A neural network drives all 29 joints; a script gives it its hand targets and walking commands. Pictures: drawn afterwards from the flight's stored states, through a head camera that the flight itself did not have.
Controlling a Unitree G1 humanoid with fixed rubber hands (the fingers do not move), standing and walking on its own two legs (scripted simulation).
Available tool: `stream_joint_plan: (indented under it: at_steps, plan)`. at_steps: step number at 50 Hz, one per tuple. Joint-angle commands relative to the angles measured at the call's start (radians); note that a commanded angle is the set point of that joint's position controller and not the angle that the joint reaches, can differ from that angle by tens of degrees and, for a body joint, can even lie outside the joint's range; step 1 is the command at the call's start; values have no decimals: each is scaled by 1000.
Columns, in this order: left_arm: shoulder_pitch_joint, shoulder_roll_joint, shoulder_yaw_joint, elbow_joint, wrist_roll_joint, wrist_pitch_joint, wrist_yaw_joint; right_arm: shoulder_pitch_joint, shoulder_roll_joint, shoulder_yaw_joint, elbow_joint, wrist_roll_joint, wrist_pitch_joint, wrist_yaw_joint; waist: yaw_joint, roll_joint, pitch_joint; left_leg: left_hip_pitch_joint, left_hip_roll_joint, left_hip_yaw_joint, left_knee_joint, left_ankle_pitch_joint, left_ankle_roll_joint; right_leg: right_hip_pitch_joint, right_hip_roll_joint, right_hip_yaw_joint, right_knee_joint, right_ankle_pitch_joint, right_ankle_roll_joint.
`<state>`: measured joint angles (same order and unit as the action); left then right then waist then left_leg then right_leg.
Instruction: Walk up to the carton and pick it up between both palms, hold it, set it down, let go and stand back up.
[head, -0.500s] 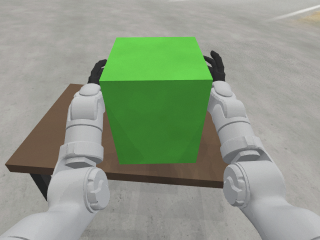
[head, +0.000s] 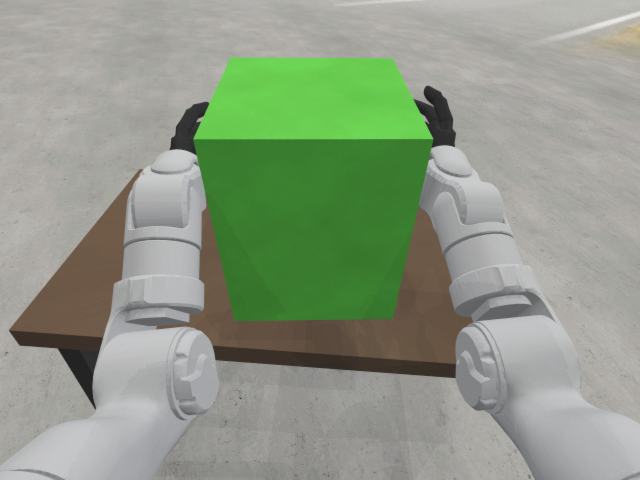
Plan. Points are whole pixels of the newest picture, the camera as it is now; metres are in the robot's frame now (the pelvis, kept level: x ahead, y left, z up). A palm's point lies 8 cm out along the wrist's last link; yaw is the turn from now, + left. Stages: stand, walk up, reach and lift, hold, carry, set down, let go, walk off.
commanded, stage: reach and lift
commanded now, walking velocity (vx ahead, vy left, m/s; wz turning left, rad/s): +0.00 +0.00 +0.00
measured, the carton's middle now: (313, 190) +0.39 +0.01 +0.21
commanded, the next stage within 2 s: hold in 0.50 s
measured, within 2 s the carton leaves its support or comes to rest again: neither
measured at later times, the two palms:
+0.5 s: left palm (185, 152) +0.38 +0.15 +0.26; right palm (439, 145) +0.38 -0.13 +0.28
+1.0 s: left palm (175, 139) +0.36 +0.16 +0.28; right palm (445, 127) +0.37 -0.13 +0.31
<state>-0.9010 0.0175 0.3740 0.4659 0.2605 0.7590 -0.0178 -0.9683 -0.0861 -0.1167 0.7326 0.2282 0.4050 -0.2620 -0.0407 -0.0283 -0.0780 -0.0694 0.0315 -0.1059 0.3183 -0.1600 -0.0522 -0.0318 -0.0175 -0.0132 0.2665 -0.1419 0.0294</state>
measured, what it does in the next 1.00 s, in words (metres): stands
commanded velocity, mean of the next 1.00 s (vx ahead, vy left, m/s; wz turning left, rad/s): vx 0.00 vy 0.00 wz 0.00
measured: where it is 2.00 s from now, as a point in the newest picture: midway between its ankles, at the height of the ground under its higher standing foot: outside the picture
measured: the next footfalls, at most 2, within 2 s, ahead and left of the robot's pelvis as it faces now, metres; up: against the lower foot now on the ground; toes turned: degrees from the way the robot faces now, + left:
none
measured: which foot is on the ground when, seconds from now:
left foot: down 0.00-1.00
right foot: down 0.00-1.00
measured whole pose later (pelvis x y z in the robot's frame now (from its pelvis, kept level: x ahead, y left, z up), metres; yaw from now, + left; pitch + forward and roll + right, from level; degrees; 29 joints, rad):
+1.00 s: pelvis +0.00 +0.00 +0.00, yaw +0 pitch -6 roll -1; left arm -0.96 0.03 0.36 0.39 0.25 0.89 0.00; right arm -1.03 -0.15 -0.05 0.67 0.35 0.55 -0.30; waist -0.04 -0.03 -0.10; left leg -0.07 0.03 -0.11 0.34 -0.17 -0.05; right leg -0.03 -0.02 -0.01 0.27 -0.14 0.03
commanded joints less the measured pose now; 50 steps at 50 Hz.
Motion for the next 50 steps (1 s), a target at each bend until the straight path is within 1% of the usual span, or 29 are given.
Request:
stream_joint_plan:
  at_steps: [1, 4, 6, 9, 11, 12, 13, 14, 16, 18, 19, 21, 23, 24, 25, 26, 32, 33, 34, 37, 41, 42, 43, 44, 45, 47, 48, 49, 50]
  plan:
    - [-785, -591, -462, -222, -173, -93, -99, -803, 660, 356, -233, 196, 28, 111, -65, 61, -393, 35, -103, 125, -2, 190, 1, 164, 93, -23, 11, 149, 37]
    - [-797, -594, -463, -229, -181, -90, -92, -832, 680, 405, -291, 233, 36, 105, -58, 41, -433, 67, -101, 122, 23, 226, -9, 169, 102, -33, 15, 187, 37]
    - [-781, -615, -506, -267, -195, -82, -84, -869, 665, 422, -332, 254, 32, 97, -68, 72, -490, 92, -102, 110, 48, 312, -22, 169, 107, -41, 26, 250, 32]
    - [-825, -582, -495, -297, -198, -79, -81, -775, 679, 428, -263, 260, 67, 95, -64, 49, -444, 92, -98, 111, 41, 285, -11, 166, 104, -26, 23, 232, 37]
    - [-821, -574, -484, -283, -199, -69, -81, -834, 668, 434, -322, 271, 68, 92, -47, 47, -458, 90, -104, 119, 45, 265, -11, 169, 105, -27, 20, 210, 39]
    - [-787, -590, -506, -249, -202, -54, -81, -822, 633, 409, -304, 263, 75, 92, -79, 74, -419, 80, -99, 113, 37, 245, -22, 146, 105, -32, 15, 175, 29]
    - [-778, -574, -468, -225, -182, -52, -86, -848, 649, 410, -302, 251, 78, 92, -56, 47, -402, 60, -98, 110, 28, 214, -12, 145, 107, -40, 10, 156, 31]
    - [-825, -570, -465, -263, -173, -54, -84, -818, 654, 400, -254, 252, 83, 95, -43, 87, -400, 58, -100, 117, 23, 207, -11, 141, 99, -21, 9, 146, 31]
    - [-844, -564, -445, -247, -178, -55, -83, -838, 648, 396, -234, 255, 94, 100, -49, 59, -365, 23, -97, 113, 10, 144, -9, 137, 100, -28, 14, 94, 34]
    - [-861, -594, -486, -284, -195, -55, -77, -857, 654, 404, -258, 271, 88, 107, -37, 101, -439, 43, -95, 119, 17, 188, -22, 138, 104, -16, 19, 110, 21]
    - [-876, -595, -511, -288, -204, -50, -70, -846, 641, 390, -232, 268, 92, 108, -65, 125, -419, 62, -92, 109, 23, 202, -27, 122, 105, -24, 14, 118, 15]
    - [-819, -588, -477, -222, -184, -36, -74, -909, 654, 416, -312, 276, 89, 102, -35, 75, -418, 37, -97, 111, 20, 178, -9, 129, 106, -33, 6, 109, 22]
    - [-856, -573, -461, -222, -190, -37, -79, -849, 636, 380, -212, 261, 110, 103, -41, 79, -380, 18, -95, 117, 10, 144, -11, 116, 102, -17, 9, 69, 25]
    - [-830, -589, -479, -263, -200, -37, -76, -915, 670, 436, -349, 285, 90, 101, -18, 41, -471, 47, -97, 120, 24, 213, -8, 165, 110, -21, 19, 145, 29]
    - [-818, -552, -447, -205, -178, -25, -75, -847, 632, 411, -225, 286, 122, 97, -39, 61, -368, 40, -97, 110, 17, 188, -1, 128, 100, -16, 7, 126, 31]
    - [-838, -593, -469, -253, -189, -25, -78, -918, 669, 435, -334, 293, 99, 94, -38, 53, -453, 76, -93, 108, 32, 226, -10, 138, 112, -24, 12, 149, 25]
    - [-821, -599, -525, -388, -219, -10, -71, -845, 644, 465, -365, 358, 130, 79, -53, 114, -510, 107, -96, 100, 74, 379, -40, 174, 129, -24, 39, 277, 27]
    - [-803, -591, -508, -312, -215, 3, -79, -853, 626, 454, -354, 352, 140, 70, -72, 95, -448, 85, -97, 92, 69, 325, -34, 154, 122, -22, 21, 233, 26]
    - [-769, -580, -472, -271, -190, 16, -91, -882, 618, 447, -384, 346, 135, 67, -45, 87, -431, 58, -101, 109, 57, 283, -24, 155, 118, -18, 16, 203, 31]
    - [-787, -587, -458, -254, -171, 29, -99, -843, 578, 391, -292, 319, 158, 80, -58, 111, -362, 23, -84, 105, 12, 160, -23, 136, 116, -25, -1, 98, 16]
    - [-844, -583, -470, -255, -201, 26, -97, -930, 597, 415, -343, 335, 162, 86, -51, 84, -414, 15, -85, 107, 11, 143, -14, 140, 118, -19, 13, 88, 19]
    - [-871, -574, -443, -236, -193, 25, -92, -903, 608, 393, -262, 325, 175, 91, -41, 85, -373, 0, -83, 114, 4, 125, -15, 121, 117, -14, 8, 75, 17]
    - [-846, -587, -452, -246, -194, 27, -92, -917, 617, 413, -324, 331, 167, 92, -19, 91, -394, -17, -88, 113, 4, 132, -10, 140, 115, -11, 16, 83, 22]
    - [-836, -573, -426, -193, -172, 32, -93, -922, 599, 392, -286, 318, 176, 93, -31, 80, -348, -38, -83, 105, -2, 82, -4, 123, 114, -16, 4, 44, 17]
    - [-878, -588, -447, -219, -185, 25, -94, -913, 611, 368, -246, 302, 169, 100, -43, 123, -371, -38, -82, 117, -12, 64, -12, 109, 112, -19, 15, 34, 15]
    - [-859, -599, -451, -238, -190, 16, -92, -899, 619, 385, -262, 311, 170, 100, -28, 87, -407, -27, -81, 113, -10, 95, -5, 130, 116, -14, 18, 53, 19]
    - [-869, -566, -419, -210, -163, 22, -90, -922, 609, 376, -236, 308, 177, 102, -34, 101, -367, -26, -79, 109, -8, 73, -4, 117, 109, -17, 17, 36, 19]
    - [-817, -563, -404, -138, -161, 34, -104, -910, 594, 353, -229, 292, 177, 95, -29, 57, -322, -54, -83, 106, -22, 26, 10, 110, 100, -10, -6, -2, 21]
    - [-828, -564, -412, -191, -160, 31, -101, -895, 592, 364, -243, 302, 179, 103, -34, 88, -340, -36, -81, 108, -20, 58, 4, 133, 104, -20, 10, 26, 18]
